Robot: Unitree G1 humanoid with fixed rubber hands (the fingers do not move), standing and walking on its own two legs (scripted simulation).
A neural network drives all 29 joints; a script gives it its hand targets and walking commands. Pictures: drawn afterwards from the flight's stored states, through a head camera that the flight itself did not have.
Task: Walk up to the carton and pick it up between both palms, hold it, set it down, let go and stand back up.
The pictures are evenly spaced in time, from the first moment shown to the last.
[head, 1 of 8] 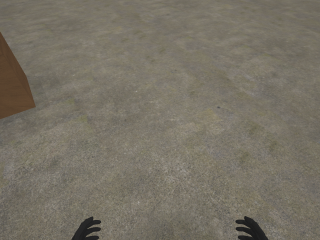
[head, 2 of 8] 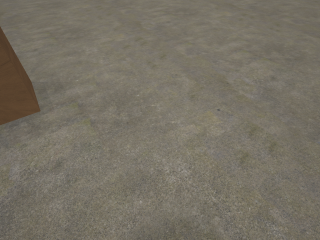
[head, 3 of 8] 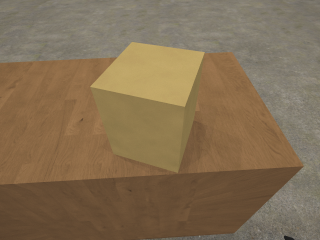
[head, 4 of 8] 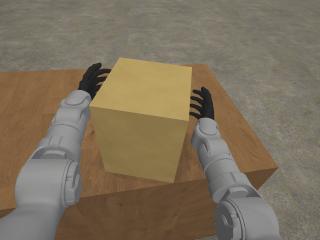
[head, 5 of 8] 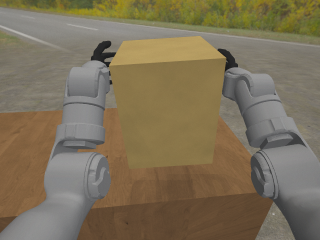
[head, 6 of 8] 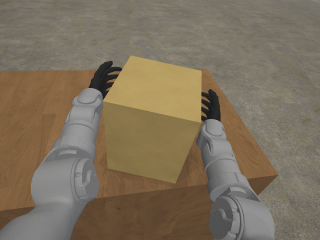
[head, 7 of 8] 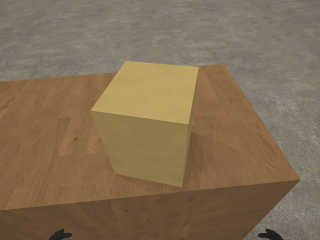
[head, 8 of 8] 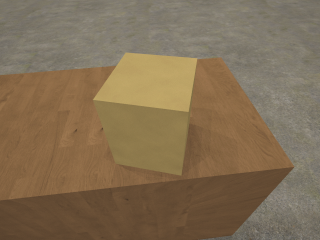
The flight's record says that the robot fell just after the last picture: no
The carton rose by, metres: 0.22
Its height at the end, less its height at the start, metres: +0.00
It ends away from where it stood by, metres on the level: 0.02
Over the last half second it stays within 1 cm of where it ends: yes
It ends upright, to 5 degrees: yes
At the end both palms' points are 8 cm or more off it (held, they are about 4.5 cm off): yes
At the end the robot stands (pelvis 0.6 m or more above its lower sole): yes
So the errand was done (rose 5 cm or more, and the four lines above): yes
